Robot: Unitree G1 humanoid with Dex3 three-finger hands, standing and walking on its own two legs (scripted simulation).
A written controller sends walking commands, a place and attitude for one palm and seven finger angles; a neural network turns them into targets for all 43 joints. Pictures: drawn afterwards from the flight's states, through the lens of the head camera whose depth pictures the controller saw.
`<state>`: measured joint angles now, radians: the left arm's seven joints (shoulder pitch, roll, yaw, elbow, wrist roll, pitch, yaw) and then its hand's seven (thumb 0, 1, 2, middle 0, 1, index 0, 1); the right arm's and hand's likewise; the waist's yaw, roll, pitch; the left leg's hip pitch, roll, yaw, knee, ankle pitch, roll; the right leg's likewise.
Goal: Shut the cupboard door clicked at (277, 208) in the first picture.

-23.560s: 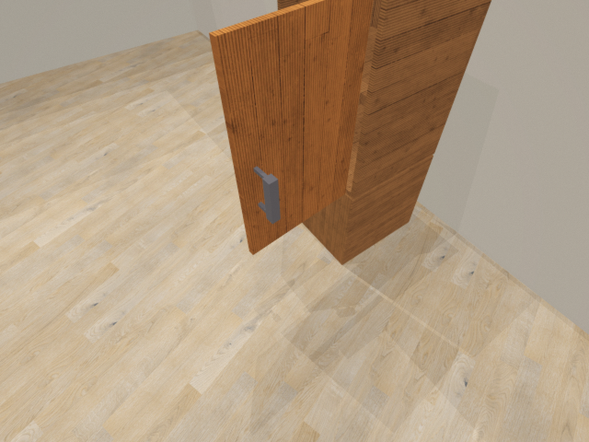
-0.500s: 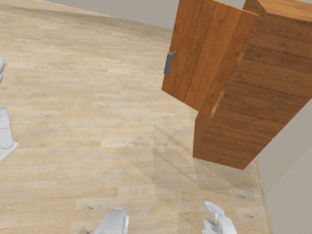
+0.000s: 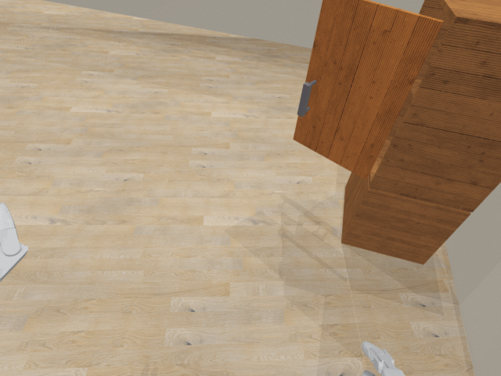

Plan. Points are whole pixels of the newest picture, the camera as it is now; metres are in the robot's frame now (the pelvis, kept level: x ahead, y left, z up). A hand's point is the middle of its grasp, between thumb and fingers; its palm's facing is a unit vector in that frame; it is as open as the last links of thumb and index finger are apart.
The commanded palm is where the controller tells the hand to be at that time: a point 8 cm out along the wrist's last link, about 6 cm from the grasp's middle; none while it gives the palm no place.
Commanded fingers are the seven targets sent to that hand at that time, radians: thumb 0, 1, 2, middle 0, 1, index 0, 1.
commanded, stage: stop stepping back and stand still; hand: left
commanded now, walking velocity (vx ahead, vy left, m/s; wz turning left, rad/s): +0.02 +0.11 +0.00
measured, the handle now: (307, 98) +1.13 -0.17 -0.11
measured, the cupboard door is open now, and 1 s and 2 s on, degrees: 64 64 64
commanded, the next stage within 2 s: let the arm hang, fingers relaxed in 0.78 s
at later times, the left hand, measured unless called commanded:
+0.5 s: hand (63, 207) +0.27 +0.27 +0.17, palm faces +0.37 -0.76 -0.54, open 7.4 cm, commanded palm +0.21 +0.31 +0.18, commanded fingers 0.00 0.90 0.90 -0.20 -0.30 -0.20 -0.30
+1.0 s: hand (98, 274) +0.27 +0.27 +0.01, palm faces +0.15 -0.88 -0.45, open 7.4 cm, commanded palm none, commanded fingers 0.00 0.90 0.90 -0.20 -0.30 -0.20 -0.30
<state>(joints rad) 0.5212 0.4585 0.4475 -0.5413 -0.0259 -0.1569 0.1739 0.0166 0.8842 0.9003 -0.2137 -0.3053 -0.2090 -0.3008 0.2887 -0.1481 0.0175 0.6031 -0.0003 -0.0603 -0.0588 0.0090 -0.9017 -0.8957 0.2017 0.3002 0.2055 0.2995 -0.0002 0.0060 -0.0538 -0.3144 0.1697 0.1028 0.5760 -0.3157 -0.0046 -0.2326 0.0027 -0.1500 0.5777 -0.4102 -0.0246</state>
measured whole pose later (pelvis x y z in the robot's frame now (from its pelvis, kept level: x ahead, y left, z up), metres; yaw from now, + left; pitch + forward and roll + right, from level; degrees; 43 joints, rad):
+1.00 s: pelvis +0.05 +0.03 -0.01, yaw -2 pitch +2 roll -1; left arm 0.32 0.33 0.15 0.14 0.01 -0.03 0.05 0.00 0.90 0.90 -0.20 -0.30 -0.20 -0.30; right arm 0.13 -0.30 0.00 0.73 0.00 -0.04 0.01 0.00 -0.91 -0.90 0.20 0.30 0.20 0.30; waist 0.01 0.09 -0.07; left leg -0.38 0.04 0.11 0.60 -0.26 0.04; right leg -0.27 -0.02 -0.07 0.57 -0.34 0.01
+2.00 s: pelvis +0.04 +0.05 +0.00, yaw -3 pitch -1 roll +0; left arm 0.31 0.13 0.01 1.13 0.02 0.00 0.04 0.01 0.91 0.90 -0.20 -0.30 -0.20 -0.30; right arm 0.30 -0.14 -0.01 1.12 -0.01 0.00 -0.02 0.00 -0.92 -0.90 0.20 0.30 0.20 0.30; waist -0.02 -0.01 0.03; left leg -0.24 0.00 0.15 0.41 -0.16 0.06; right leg -0.15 -0.05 -0.04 0.41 -0.25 0.03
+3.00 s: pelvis +0.11 +0.06 -0.01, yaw +6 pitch +0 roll -1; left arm 0.32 0.20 0.06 1.07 0.04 -0.03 0.02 0.00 0.90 0.90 -0.20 -0.30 -0.20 -0.30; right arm 0.31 -0.19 -0.03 1.06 -0.02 0.04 0.02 0.00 -0.91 -0.90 0.20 0.30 0.20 0.30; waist -0.01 -0.02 0.05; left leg -0.42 0.02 0.08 0.89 -0.47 0.03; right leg -0.03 -0.10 -0.18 0.46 -0.41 0.06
